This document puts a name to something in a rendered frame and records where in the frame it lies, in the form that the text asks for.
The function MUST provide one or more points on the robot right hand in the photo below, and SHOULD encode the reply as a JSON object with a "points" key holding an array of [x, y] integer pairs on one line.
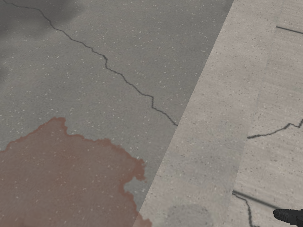
{"points": [[294, 217]]}

